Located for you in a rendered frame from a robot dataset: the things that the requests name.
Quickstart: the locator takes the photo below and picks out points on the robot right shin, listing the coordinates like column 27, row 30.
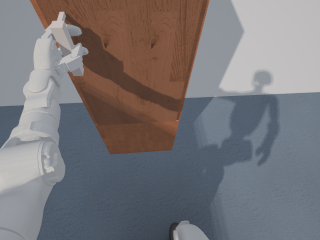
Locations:
column 183, row 223

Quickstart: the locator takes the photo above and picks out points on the handle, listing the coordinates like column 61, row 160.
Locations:
column 64, row 40

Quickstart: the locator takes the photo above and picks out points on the robot right thigh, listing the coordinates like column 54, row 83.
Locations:
column 188, row 232

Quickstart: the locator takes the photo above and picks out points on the left robot hand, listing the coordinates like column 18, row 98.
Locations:
column 47, row 56

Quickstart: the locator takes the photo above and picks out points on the cupboard door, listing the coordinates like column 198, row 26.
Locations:
column 138, row 55

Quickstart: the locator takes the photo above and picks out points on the robot left upper arm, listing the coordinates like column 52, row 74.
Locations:
column 28, row 173

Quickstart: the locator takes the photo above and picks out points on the robot left forearm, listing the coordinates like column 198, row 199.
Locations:
column 41, row 114

